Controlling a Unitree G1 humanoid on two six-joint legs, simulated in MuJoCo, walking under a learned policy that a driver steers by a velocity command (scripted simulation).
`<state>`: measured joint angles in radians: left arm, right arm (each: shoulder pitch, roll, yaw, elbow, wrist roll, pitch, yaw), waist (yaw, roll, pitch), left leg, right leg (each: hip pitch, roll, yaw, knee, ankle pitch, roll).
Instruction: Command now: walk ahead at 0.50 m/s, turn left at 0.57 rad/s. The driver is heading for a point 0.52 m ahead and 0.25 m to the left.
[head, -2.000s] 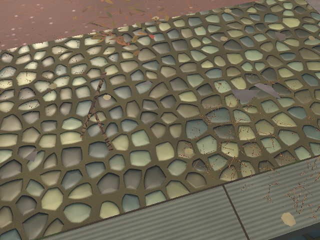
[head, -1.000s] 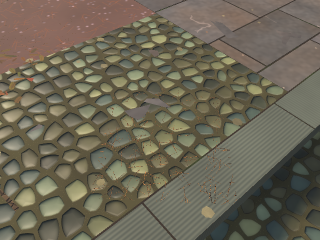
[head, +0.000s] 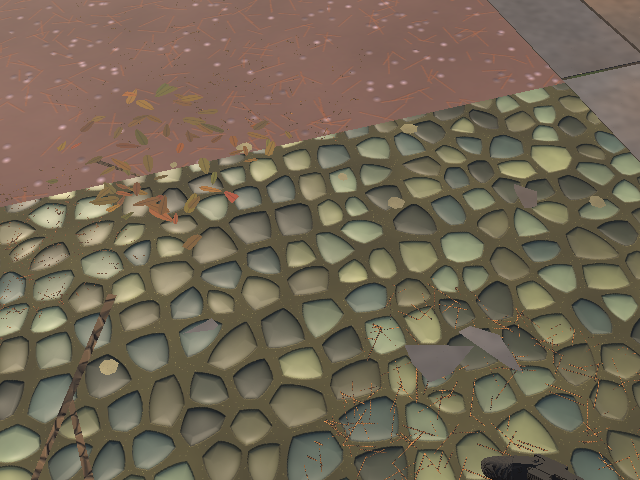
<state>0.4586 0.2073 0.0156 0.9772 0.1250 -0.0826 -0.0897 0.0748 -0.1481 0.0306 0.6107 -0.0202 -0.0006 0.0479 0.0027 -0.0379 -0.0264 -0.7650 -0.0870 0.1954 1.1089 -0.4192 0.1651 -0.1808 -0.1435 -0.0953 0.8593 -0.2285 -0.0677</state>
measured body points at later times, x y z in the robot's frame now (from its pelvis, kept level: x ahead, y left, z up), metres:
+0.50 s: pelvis +0.32 +0.00 +0.08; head +0.33 +0.01 +0.53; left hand +0.54 +0.26 +0.03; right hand +0.35 -0.25 -0.06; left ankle +0.09 +0.04 -0.61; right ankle +0.45 -0.08 -0.64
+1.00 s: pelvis +0.54 +0.10 +0.08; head +0.58 +0.13 +0.53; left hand +0.42 +0.35 -0.06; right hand +0.87 +0.04 +0.00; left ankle +0.60 +0.24 -0.64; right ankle +0.46 -0.09 -0.60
